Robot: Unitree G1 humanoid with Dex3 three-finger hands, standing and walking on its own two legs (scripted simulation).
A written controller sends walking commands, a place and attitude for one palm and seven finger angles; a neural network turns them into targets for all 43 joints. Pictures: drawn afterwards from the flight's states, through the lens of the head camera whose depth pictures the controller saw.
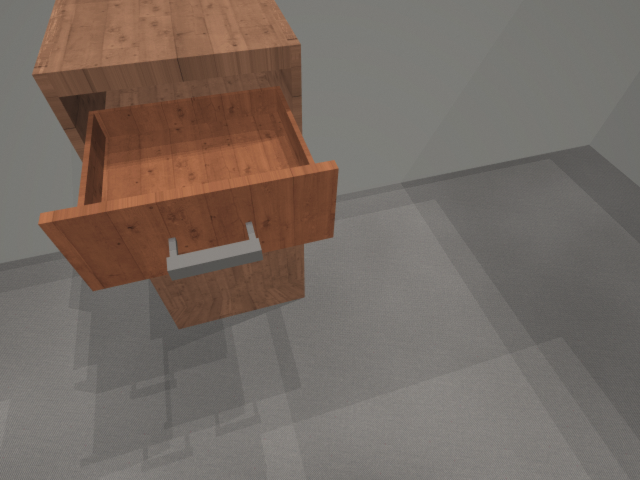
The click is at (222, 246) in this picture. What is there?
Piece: drawer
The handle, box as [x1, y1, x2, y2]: [166, 221, 262, 280]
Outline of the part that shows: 251,221 246,223 249,236 248,240 180,255 177,254 175,238 169,238 168,240 170,256 166,258 167,271 171,279 177,279 262,259 258,238 256,238 254,235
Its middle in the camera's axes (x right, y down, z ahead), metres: -0.16 +0.01 +0.57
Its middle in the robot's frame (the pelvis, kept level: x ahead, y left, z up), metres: +0.42 +0.19 +0.02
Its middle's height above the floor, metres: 0.79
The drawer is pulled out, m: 0.30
